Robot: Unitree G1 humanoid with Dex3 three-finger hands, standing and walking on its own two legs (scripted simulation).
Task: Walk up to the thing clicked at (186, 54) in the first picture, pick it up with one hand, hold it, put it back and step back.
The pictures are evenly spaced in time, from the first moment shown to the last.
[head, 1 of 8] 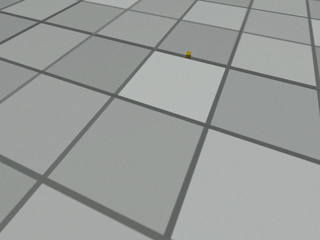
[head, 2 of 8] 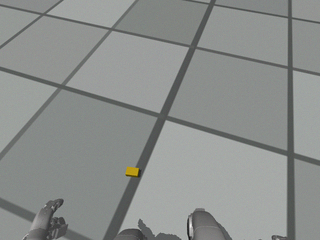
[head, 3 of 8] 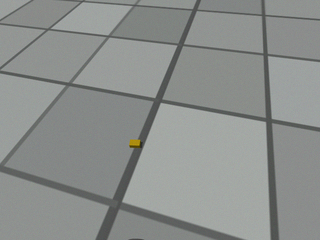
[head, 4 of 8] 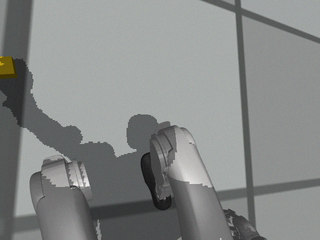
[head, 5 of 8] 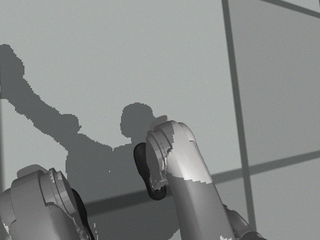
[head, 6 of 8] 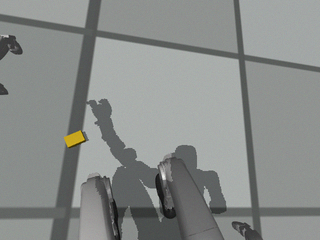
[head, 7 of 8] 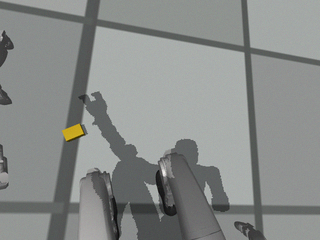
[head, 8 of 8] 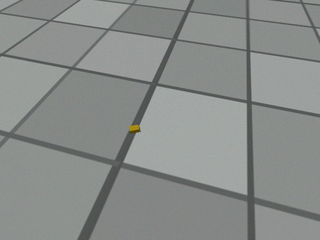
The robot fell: no
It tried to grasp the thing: yes
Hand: left
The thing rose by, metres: 0.68
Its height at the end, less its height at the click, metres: +0.00
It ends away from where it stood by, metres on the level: 0.12
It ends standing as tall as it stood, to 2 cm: yes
